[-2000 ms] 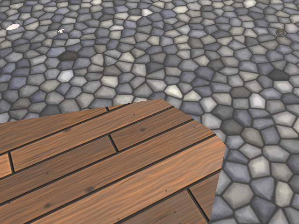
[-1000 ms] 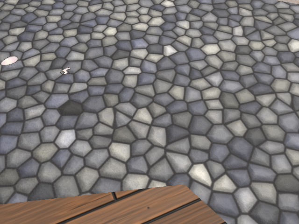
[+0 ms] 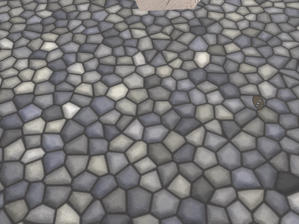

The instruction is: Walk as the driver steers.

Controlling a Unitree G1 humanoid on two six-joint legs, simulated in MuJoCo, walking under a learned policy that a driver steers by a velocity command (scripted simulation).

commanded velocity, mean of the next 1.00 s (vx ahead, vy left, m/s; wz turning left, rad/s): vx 0.07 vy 0.00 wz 0.45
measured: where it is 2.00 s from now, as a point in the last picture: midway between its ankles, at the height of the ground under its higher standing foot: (116, 191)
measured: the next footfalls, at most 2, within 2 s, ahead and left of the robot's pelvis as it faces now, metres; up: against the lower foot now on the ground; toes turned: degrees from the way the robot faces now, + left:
left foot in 0.24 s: +0.09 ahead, +0.15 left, +0.00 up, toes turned +12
right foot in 0.74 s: +0.16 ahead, -0.06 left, +0.00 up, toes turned +32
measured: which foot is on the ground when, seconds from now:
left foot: up 0.00-0.22, down 0.24-0.74, up 0.76-1.00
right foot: down 0.00-0.26, up 0.28-0.72, down 0.74-1.00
